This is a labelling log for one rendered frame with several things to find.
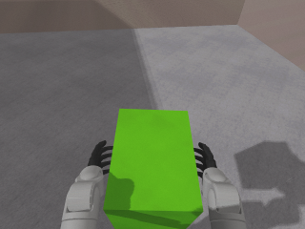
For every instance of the left robot hand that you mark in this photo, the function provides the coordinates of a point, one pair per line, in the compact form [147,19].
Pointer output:
[97,157]

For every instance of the carton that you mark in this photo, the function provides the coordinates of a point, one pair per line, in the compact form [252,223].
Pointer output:
[153,180]

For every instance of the left robot forearm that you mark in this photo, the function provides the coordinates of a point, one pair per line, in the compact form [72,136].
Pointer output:
[81,210]

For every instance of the right robot forearm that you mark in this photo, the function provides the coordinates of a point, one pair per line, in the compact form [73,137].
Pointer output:
[224,201]

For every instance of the right robot hand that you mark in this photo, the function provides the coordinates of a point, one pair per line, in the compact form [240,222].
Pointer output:
[207,159]

